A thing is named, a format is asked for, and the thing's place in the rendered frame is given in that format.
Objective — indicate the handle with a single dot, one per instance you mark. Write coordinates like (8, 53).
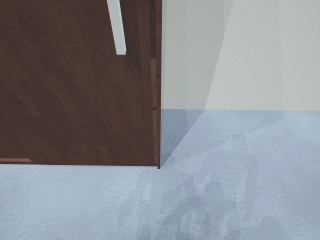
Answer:
(117, 26)

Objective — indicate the wardrobe door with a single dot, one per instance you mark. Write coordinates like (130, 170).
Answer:
(9, 150)
(66, 96)

